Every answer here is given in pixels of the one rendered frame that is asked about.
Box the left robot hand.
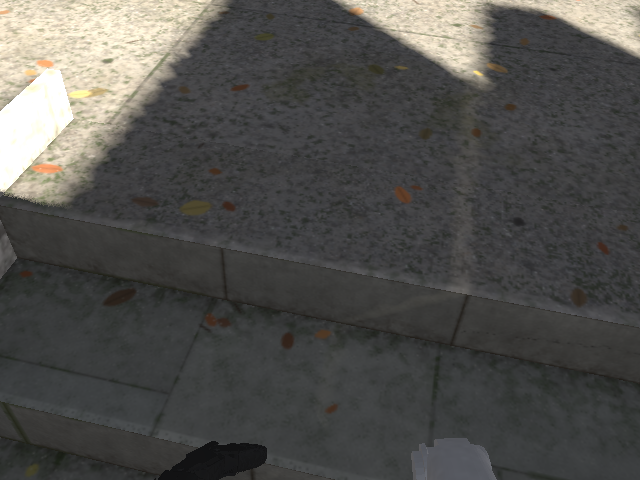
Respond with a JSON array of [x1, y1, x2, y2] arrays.
[[154, 441, 267, 480]]

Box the robot right shin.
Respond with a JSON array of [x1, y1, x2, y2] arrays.
[[476, 445, 492, 468]]

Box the robot right thigh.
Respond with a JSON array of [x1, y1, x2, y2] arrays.
[[411, 438, 497, 480]]

